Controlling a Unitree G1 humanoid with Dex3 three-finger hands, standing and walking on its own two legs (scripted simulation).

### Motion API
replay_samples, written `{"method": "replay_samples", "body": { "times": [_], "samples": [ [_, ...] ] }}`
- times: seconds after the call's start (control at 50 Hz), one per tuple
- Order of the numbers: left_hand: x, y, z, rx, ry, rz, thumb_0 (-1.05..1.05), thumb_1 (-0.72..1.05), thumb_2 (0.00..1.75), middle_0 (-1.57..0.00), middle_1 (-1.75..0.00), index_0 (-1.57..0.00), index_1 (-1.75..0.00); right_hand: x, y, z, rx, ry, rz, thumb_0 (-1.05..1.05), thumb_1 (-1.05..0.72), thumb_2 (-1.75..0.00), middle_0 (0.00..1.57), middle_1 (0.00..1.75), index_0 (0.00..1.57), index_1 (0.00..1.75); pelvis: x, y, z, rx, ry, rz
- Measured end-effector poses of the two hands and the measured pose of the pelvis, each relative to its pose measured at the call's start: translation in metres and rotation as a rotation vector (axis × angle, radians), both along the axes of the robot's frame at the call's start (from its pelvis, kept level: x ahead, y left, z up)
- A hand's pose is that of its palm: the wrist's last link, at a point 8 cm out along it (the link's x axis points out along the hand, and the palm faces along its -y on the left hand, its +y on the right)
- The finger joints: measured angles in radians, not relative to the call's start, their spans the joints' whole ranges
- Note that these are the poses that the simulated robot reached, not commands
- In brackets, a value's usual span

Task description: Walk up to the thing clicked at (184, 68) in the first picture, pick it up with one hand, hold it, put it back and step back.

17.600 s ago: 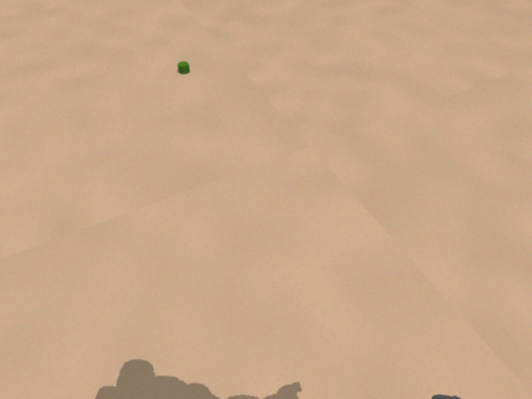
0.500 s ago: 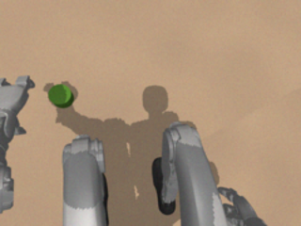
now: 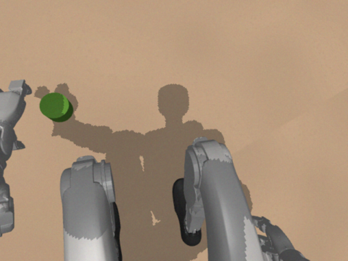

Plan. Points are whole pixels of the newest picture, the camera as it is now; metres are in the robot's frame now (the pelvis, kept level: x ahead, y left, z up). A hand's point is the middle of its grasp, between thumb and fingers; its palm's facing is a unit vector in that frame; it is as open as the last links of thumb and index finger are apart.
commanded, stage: rise first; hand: left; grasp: from above
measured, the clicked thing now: (57, 107) +0.49 +0.25 -0.31
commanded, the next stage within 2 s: approach in 0.24 s
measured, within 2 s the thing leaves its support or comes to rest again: neither
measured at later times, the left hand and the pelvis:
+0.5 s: hand (22, 118) +0.43 +0.29 -0.19, palm faces -0.46 -0.04 -0.88, open 14.0 cm; pelvis +0.00 +0.00 -0.01, yaw -1 degrees
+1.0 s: hand (54, 91) +0.50 +0.23 -0.20, palm faces -0.47 -0.04 -0.88, open 14.0 cm; pelvis +0.00 +0.00 -0.02, yaw -3 degrees
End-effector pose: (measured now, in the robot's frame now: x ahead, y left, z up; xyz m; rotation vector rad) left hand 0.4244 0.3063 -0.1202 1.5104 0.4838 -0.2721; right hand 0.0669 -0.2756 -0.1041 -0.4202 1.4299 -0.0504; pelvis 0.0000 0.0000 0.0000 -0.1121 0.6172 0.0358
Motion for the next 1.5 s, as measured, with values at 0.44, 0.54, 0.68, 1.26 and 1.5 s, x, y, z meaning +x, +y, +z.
{"method": "replay_samples", "body": {
  "times": [0.44,0.54,0.68,1.26,1.5],
  "samples": [
    [0.008,-0.006,-0.013,0.000,-0.001,-0.013,0.00,-0.51,0.99,-0.12,-0.99,-0.12,-0.99,-0.004,0.001,0.001,-0.010,0.003,0.010,0.00,-0.92,-0.90,0.21,0.30,0.21,0.30,-0.001,0.003,-0.007,-0.013,-0.006,-0.002],
    [0.021,-0.019,-0.016,0.000,0.000,-0.048,0.00,-0.53,1.00,-0.10,-1.02,-0.10,-1.02,-0.010,0.002,0.001,-0.012,0.006,0.019,0.00,-0.92,-0.89,0.21,0.30,0.21,0.30,-0.002,0.003,-0.010,-0.013,-0.011,-0.003],
    [0.062,-0.062,-0.019,-0.016,-0.057,-0.100,0.00,-0.53,1.00,-0.09,-1.05,-0.10,-1.05,-0.031,0.001,0.007,-0.030,0.022,0.006,0.00,-0.92,-0.89,0.21,0.30,0.21,0.30,-0.002,0.002,-0.016,-0.021,-0.010,-0.013],
    [0.026,-0.021,-0.030,-0.012,0.028,-0.036,0.00,-0.51,0.96,-0.08,-1.07,-0.10,-1.04,-0.039,0.006,-0.002,0.016,0.076,0.006,0.00,-0.91,-0.89,0.21,0.30,0.21,0.30,-0.005,0.002,-0.018,-0.027,-0.030,-0.013],
    [0.051,-0.051,-0.045,-0.032,-0.022,-0.065,0.00,-0.49,0.99,-0.09,-1.05,-0.10,-1.03,-0.012,-0.003,0.015,-0.042,-0.027,0.099,0.00,-0.91,-0.89,0.20,0.30,0.20,0.30,-0.004,0.004,-0.024,-0.047,-0.043,-0.020]
  ]
}}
